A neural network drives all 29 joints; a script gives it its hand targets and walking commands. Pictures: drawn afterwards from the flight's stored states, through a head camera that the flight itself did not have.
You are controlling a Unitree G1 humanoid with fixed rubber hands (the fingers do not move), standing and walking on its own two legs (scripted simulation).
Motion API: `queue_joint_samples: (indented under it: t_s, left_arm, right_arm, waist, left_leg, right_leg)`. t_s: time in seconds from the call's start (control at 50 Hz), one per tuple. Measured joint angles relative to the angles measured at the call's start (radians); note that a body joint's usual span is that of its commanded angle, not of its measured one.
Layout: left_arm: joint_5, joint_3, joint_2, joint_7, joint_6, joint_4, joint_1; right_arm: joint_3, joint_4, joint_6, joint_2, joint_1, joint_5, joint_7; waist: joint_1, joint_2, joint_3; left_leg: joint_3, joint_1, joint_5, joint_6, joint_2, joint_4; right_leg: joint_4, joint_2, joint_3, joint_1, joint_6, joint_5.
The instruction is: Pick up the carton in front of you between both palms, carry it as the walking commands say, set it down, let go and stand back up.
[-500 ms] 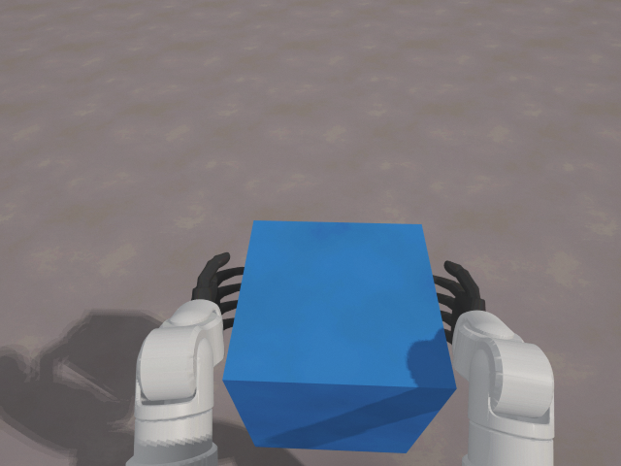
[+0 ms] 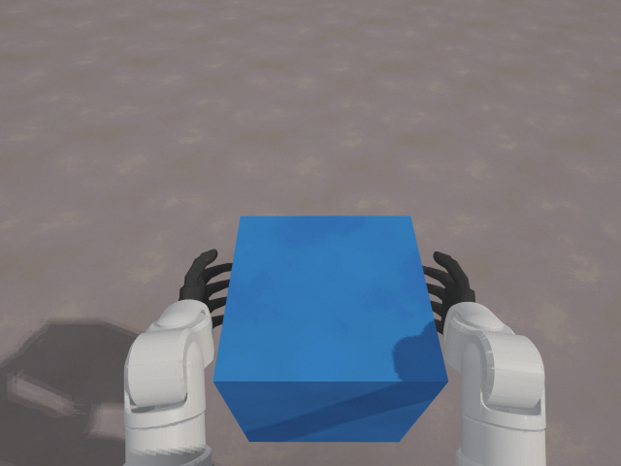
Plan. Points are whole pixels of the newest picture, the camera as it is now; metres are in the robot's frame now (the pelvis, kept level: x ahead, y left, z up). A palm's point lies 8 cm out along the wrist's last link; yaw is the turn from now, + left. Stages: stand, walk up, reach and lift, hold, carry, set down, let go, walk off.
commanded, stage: carry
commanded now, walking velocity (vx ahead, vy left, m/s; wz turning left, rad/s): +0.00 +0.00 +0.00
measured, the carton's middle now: (324, 336) +0.28 +0.01 +0.01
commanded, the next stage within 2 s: hold in 1.54 s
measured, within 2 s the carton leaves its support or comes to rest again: neither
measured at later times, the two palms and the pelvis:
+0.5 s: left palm (224, 304) +0.31 +0.14 +0.04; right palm (451, 314) +0.30 -0.16 +0.04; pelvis +0.03 -0.01 -0.01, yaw +0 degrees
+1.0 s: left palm (229, 319) +0.28 +0.13 +0.04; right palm (463, 330) +0.28 -0.17 +0.04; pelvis -0.01 -0.02 +0.00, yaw +0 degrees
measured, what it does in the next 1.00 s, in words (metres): stands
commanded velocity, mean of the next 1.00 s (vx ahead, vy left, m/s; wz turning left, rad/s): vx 0.00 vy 0.00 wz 0.00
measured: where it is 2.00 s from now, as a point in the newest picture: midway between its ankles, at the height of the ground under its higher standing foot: outside the picture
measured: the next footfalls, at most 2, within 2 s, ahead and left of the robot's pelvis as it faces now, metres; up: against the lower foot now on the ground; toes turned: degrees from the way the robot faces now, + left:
none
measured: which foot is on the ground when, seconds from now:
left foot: down 0.00-1.00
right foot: down 0.00-1.00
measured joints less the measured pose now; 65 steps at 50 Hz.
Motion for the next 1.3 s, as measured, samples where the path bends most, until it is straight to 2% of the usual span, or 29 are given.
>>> queue_joint_samples:
  t_s: [0.02,0.04,0.12,0.24,0.38,0.62,0.7,0.78,0.88,1.3]
  left_arm:
    - [0.003,-0.001,0.0,0.002,-0.002,0.011,-0.003]
    - [0.004,-0.003,-0.001,0.003,-0.007,0.025,-0.002]
    - [0.01,-0.009,0.0,0.0,-0.044,0.086,-0.001]
    - [0.029,-0.019,0.002,-0.018,-0.147,0.184,0.019]
    - [0.044,-0.021,0.005,-0.036,-0.261,0.25,0.051]
    - [0.112,0.049,-0.006,-0.064,-0.482,0.539,-0.037]
    - [0.124,0.079,-0.013,-0.068,-0.537,0.592,-0.07]
    - [0.122,0.08,-0.013,-0.068,-0.546,0.578,-0.073]
    - [0.111,0.061,-0.01,-0.063,-0.513,0.534,-0.055]
    - [0.114,0.058,-0.009,-0.063,-0.489,0.535,-0.054]
  right_arm:
    - [-0.003,0.01,-0.004,0.0,0.0,-0.003,0.002]
    - [-0.005,0.02,-0.01,-0.001,0.005,-0.005,0.005]
    - [-0.012,0.07,-0.048,-0.003,0.018,-0.015,0.017]
    - [-0.008,0.147,-0.141,-0.007,0.048,-0.036,0.026]
    - [0.002,0.217,-0.244,-0.009,0.065,-0.055,0.038]
    - [-0.069,0.496,-0.46,0.002,-0.02,-0.126,0.067]
    - [-0.099,0.55,-0.515,0.008,-0.053,-0.136,0.071]
    - [-0.101,0.539,-0.525,0.01,-0.058,-0.134,0.071]
    - [-0.083,0.497,-0.494,0.006,-0.041,-0.123,0.069]
    - [-0.082,0.499,-0.471,0.006,-0.039,-0.125,0.069]
  waist:
    - [0.0,0.0,0.0]
    - [0.0,0.002,-0.005]
    - [0.001,0.013,-0.035]
    - [-0.009,0.034,-0.051]
    - [-0.008,0.039,-0.047]
    - [-0.001,0.043,-0.035]
    - [-0.003,0.045,-0.028]
    - [-0.005,0.046,-0.023]
    - [-0.004,0.046,-0.026]
    - [-0.003,0.047,-0.03]
  left_leg:
    - [-0.001,0.007,-0.009,-0.001,-0.001,0.002]
    - [-0.003,0.012,-0.018,-0.003,-0.003,0.005]
    - [-0.001,0.012,-0.059,-0.008,-0.001,0.034]
    - [-0.007,-0.004,-0.103,-0.013,0.011,0.094]
    - [-0.009,-0.011,-0.124,-0.024,0.022,0.126]
    - [-0.015,-0.002,-0.09,-0.031,0.037,0.111]
    - [-0.017,-0.005,-0.07,-0.031,0.041,0.099]
    - [-0.018,-0.011,-0.055,-0.032,0.044,0.089]
    - [-0.019,-0.016,-0.042,-0.033,0.048,0.082]
    - [-0.022,-0.025,-0.004,-0.038,0.059,0.06]
  right_leg:
    - [-0.025,-0.003,-0.002,0.005,0.003,0.071]
    - [-0.035,-0.005,-0.005,0.015,0.003,0.089]
    - [-0.035,-0.006,-0.005,0.031,0.005,0.034]
    - [0.005,-0.002,-0.007,0.024,0.009,0.01]
    - [0.014,0.006,-0.009,0.029,-0.006,-0.017]
    - [0.019,0.023,-0.012,0.029,-0.024,0.001]
    - [0.018,0.028,-0.014,0.02,-0.028,0.013]
    - [0.02,0.032,-0.015,0.009,-0.032,0.022]
    - [0.024,0.036,-0.015,-0.001,-0.036,0.029]
    - [0.03,0.05,-0.017,-0.024,-0.049,0.05]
